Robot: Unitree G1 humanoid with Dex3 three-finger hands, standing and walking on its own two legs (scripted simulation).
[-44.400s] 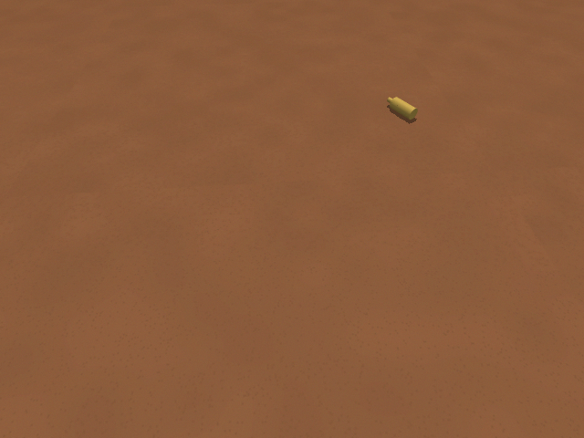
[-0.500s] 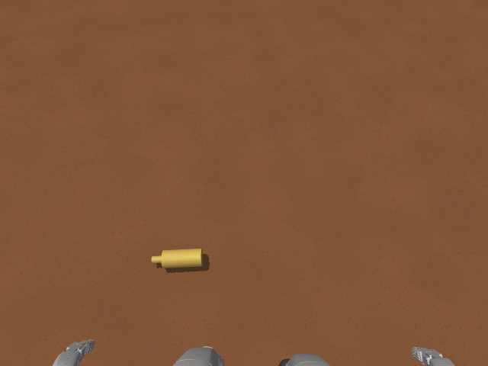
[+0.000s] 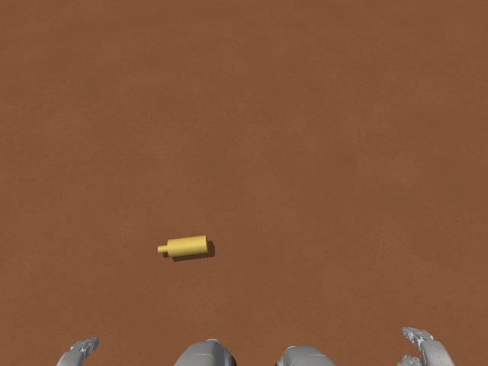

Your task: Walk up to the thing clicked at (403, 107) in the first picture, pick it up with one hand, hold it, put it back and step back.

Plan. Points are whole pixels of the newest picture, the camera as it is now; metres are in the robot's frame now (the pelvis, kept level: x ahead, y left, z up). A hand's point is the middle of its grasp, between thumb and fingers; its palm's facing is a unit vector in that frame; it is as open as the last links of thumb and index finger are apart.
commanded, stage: step back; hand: left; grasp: from above
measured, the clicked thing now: (182, 246) +0.56 +0.27 -0.72
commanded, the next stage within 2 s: none
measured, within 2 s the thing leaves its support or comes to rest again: neither
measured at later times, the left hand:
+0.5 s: hand out of the picture -0.01 +0.29 -0.14, palm faces +0.04 -0.94 -0.34, open 7.4 cm
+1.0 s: hand out of the picture -0.16 +0.25 -0.12, palm faces +0.00 -0.90 -0.43, open 7.4 cm
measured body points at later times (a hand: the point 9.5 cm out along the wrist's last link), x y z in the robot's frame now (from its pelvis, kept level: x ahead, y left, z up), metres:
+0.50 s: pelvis -0.12 +0.02 +0.02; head -0.06 +0.06 +0.46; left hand -0.02 +0.34 -0.12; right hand -0.02 -0.28 -0.09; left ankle -0.10 +0.13 -0.72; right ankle -0.13 -0.13 -0.63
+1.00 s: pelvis -0.27 -0.02 +0.01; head -0.22 -0.04 +0.46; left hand -0.16 +0.29 -0.09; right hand -0.18 -0.34 -0.12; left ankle -0.30 +0.12 -0.65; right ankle -0.22 -0.13 -0.72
